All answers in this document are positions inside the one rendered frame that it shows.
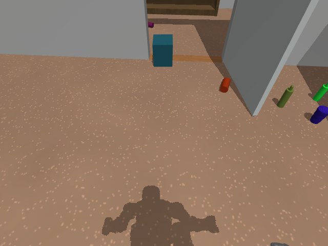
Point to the bookshelf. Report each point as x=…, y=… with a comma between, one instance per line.
x=183, y=7

